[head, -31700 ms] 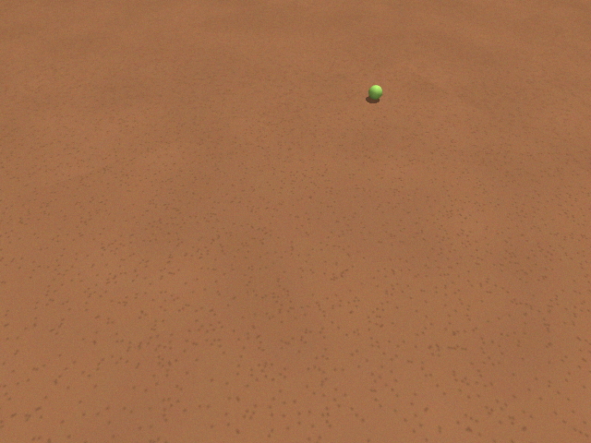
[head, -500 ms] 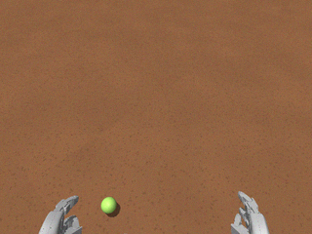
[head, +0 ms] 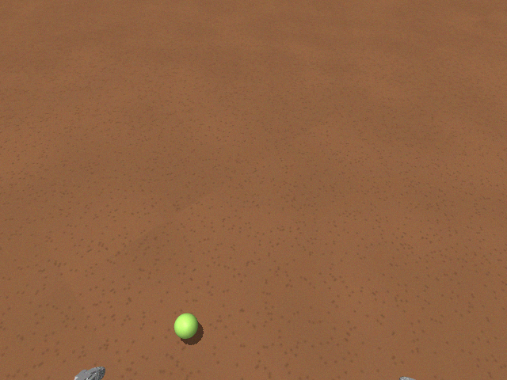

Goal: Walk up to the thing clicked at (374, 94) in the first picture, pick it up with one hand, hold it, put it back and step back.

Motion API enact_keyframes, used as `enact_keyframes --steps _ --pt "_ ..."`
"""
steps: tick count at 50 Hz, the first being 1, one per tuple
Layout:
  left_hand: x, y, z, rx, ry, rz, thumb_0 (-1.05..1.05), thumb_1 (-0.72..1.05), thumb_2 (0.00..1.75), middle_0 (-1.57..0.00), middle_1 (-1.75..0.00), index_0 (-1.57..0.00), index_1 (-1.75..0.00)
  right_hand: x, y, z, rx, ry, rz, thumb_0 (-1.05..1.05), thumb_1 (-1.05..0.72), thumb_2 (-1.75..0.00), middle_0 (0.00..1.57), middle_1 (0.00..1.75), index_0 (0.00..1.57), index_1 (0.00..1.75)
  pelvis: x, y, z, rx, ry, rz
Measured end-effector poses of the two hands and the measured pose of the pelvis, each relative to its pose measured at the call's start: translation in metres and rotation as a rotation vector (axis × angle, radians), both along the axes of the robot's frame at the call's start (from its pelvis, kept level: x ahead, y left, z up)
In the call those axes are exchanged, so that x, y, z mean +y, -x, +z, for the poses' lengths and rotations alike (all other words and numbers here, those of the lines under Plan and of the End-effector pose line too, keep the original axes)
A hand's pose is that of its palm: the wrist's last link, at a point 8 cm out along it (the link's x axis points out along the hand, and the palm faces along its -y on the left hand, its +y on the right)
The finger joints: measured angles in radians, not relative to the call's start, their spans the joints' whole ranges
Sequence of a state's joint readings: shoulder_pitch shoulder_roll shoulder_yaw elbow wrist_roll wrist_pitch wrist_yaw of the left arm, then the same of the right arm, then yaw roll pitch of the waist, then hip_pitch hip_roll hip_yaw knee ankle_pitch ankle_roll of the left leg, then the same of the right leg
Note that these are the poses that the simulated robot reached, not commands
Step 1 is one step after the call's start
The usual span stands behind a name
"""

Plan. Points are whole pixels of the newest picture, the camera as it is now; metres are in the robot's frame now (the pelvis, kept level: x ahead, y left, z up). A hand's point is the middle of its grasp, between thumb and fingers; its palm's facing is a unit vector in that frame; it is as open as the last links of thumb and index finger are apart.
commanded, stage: stand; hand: left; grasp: from above
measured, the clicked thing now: (186, 325) +0.40 +0.24 -0.71
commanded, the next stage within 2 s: none
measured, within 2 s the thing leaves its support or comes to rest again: neither
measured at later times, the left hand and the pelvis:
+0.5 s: hand out of the picture +0.02 +0.24 -0.14, palm faces +0.04 -0.94 -0.33, open 7.3 cm; pelvis -0.01 +0.00 +0.02, yaw +0 degrees
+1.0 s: hand out of the picture +0.06 +0.23 -0.14, palm faces +0.02 -0.95 -0.32, open 7.3 cm; pelvis +0.00 -0.01 +0.03, yaw +0 degrees
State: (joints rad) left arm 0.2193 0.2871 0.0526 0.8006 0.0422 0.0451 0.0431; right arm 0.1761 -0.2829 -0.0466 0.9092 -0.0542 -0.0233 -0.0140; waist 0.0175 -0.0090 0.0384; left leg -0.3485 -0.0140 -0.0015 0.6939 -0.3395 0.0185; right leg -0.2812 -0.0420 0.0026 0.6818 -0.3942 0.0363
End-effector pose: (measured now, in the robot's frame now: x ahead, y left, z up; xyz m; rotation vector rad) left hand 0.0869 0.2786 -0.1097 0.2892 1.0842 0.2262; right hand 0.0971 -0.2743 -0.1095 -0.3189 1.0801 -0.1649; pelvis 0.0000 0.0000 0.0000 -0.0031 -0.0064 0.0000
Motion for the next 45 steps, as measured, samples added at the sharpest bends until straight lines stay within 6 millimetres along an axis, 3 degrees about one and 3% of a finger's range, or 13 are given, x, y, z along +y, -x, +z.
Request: enact_keyframes --steps 10,20,31,45 --pt "0.001 0.049 -0.002 0.145 0.036 0.054 0.01 0.91 0.9 -0.2 -0.3 -0.2 -0.3 0.01 0.035 0.004 0.107 -0.019 -0.056 0.01 -0.9 -0.9 0.2 0.3 0.2 0.3 0.006 0.003 0.017 -0.049 0.002 0.001" --pt "0.005 0.069 0.003 0.205 0.028 0.066 0.0 0.91 0.9 -0.2 -0.3 -0.2 -0.3 0.01 0.05 0.004 0.156 -0.037 -0.076 0.01 -0.9 -0.9 0.2 0.3 0.21 0.3 0.006 0.008 0.024 -0.061 -0.001 0.005" --pt "0.006 0.066 0.007 0.207 0.016 0.069 0.0 0.91 0.9 -0.2 -0.3 -0.2 -0.3 0.001 0.05 0.005 0.166 -0.032 -0.076 0.0 -0.9 -0.9 0.2 0.3 0.21 0.3 0.002 0.007 0.026 -0.062 -0.002 0.008" --pt "-0.001 0.043 0.01 0.182 0.021 0.05 0.0 0.91 0.9 -0.2 -0.3 -0.2 -0.3 -0.01 0.04 0.008 0.164 -0.021 -0.071 0.0 -0.9 -0.9 0.2 0.3 0.2 0.3 -0.004 0.002 0.027 -0.057 -0.002 0.005"
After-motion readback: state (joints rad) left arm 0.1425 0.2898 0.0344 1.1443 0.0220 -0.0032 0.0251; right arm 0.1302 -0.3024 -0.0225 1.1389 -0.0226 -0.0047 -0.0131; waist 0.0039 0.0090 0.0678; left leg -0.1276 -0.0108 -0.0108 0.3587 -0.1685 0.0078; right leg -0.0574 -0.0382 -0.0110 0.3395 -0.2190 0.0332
